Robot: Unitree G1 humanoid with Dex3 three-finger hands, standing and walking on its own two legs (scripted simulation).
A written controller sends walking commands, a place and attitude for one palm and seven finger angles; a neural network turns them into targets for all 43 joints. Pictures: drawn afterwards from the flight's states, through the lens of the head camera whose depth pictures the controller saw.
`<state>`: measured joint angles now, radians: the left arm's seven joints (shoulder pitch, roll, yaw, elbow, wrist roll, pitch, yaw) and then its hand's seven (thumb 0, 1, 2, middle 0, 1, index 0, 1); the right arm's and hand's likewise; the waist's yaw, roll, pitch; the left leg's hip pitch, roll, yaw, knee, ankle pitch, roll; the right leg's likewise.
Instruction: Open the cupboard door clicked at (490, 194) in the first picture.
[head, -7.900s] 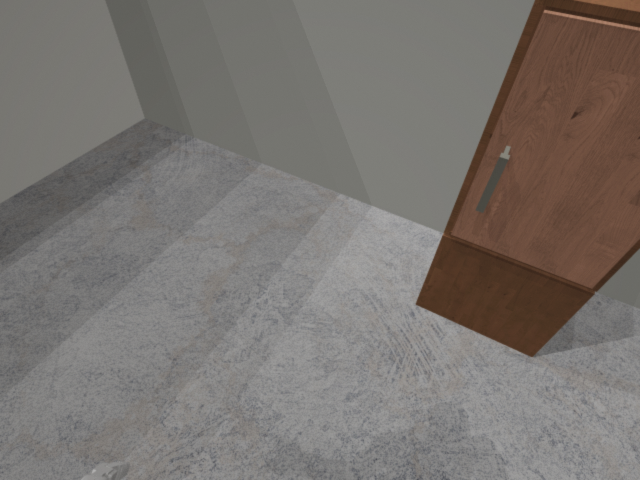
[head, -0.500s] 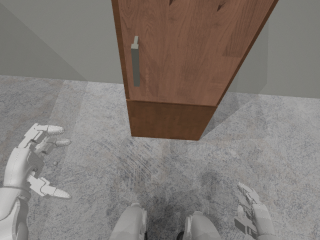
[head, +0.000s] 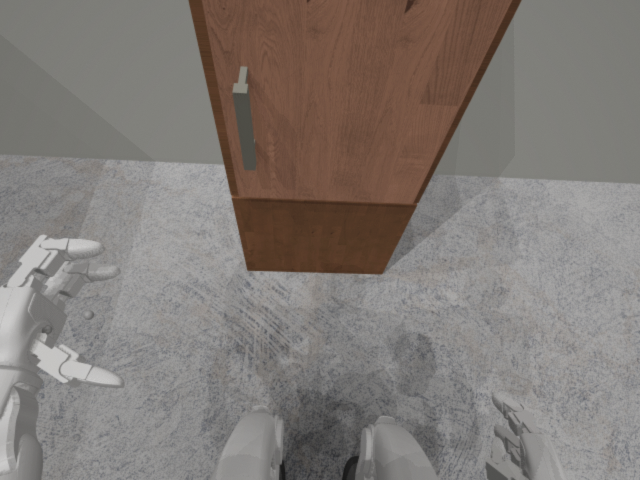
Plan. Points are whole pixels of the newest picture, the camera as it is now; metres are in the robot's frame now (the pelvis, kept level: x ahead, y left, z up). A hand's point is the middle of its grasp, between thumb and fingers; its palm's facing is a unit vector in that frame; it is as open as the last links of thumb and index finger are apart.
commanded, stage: raise the hand with hooked fingers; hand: left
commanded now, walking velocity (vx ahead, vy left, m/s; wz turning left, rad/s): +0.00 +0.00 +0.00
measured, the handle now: (247, 122) +0.62 +0.16 +0.00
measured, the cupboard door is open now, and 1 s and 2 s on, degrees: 0 0 0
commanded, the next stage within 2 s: move the hooked fingers beside the handle in 0.14 s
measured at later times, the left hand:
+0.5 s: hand (117, 283) +0.32 +0.26 +0.02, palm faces +0.04 -1.00 -0.03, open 14.0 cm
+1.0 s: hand (163, 222) +0.42 +0.24 +0.01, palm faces +0.03 -1.00 -0.02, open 14.0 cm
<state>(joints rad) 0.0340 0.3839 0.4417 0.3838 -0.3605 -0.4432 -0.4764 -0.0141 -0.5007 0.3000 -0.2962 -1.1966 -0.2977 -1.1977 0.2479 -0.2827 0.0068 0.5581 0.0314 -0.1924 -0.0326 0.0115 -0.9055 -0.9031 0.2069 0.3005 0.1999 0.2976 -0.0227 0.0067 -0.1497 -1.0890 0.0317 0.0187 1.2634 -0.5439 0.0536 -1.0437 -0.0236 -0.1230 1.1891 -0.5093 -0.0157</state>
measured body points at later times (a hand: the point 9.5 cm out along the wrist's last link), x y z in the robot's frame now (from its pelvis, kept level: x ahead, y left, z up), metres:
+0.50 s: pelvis +0.00 -0.01 -0.01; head +0.12 +0.01 +0.42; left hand +0.32 +0.32 +0.02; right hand +0.17 -0.27 -0.10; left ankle +0.03 +0.08 -0.63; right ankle +0.03 -0.12 -0.63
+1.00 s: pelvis +0.00 +0.00 -0.01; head +0.14 +0.02 +0.42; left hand +0.41 +0.29 +0.01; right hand +0.10 -0.27 -0.12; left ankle +0.03 +0.08 -0.63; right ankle +0.03 -0.12 -0.63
